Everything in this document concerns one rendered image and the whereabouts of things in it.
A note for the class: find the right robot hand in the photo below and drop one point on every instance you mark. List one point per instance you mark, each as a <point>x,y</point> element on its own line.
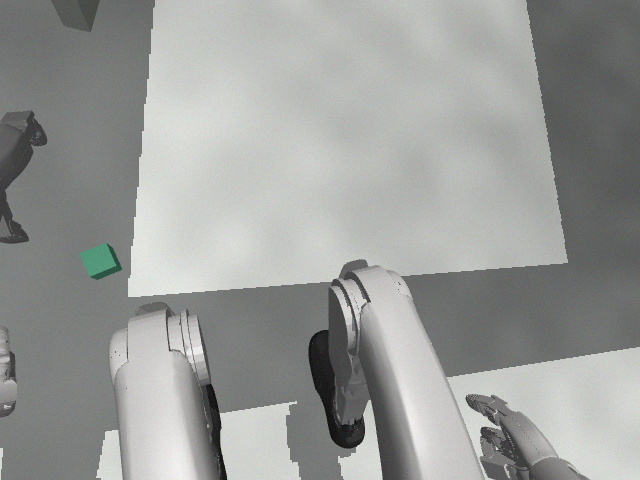
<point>520,443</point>

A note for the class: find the left robot arm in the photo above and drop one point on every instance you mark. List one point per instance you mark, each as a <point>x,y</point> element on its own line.
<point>8,383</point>

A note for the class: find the right robot arm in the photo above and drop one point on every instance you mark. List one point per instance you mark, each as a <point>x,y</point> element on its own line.
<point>555,469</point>

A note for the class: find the left robot foot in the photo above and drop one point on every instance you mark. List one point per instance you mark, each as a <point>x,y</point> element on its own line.
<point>216,421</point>

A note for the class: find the left robot hand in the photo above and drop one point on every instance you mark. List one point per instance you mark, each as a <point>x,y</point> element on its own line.
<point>18,131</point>

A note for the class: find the cube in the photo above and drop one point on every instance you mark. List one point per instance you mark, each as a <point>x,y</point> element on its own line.
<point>100,261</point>

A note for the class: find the right robot foot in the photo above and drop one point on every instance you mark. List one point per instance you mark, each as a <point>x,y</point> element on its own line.
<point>323,376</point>

